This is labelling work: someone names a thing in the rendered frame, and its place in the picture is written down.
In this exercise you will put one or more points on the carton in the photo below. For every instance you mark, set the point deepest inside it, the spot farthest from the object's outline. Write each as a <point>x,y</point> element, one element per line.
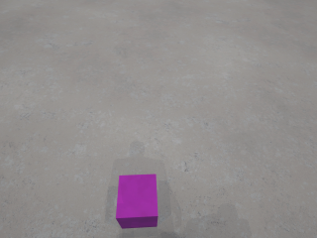
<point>137,201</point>

